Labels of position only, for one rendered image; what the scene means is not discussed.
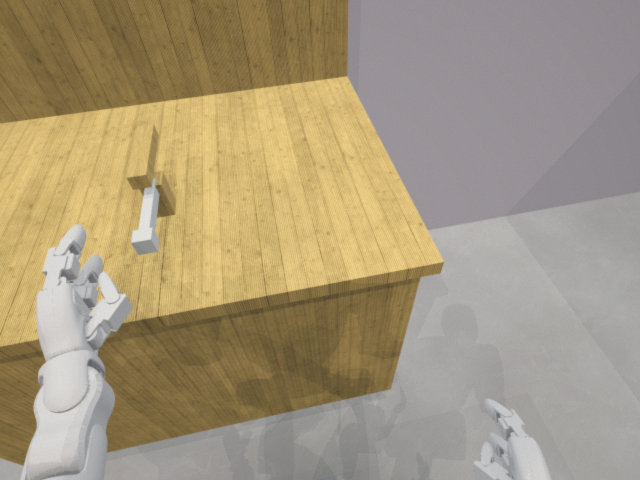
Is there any left robot hand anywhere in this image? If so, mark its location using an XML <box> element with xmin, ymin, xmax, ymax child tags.
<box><xmin>36</xmin><ymin>224</ymin><xmax>133</xmax><ymax>362</ymax></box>

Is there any right robot hand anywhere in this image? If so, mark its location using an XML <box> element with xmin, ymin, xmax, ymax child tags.
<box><xmin>474</xmin><ymin>399</ymin><xmax>551</xmax><ymax>480</ymax></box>

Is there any tap lever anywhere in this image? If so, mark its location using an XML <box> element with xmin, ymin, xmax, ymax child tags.
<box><xmin>131</xmin><ymin>178</ymin><xmax>159</xmax><ymax>255</ymax></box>

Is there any counter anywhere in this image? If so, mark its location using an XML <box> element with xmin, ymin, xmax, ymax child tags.
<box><xmin>0</xmin><ymin>0</ymin><xmax>444</xmax><ymax>466</ymax></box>

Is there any robot left forearm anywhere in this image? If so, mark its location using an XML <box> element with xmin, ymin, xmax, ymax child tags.
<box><xmin>20</xmin><ymin>350</ymin><xmax>115</xmax><ymax>480</ymax></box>

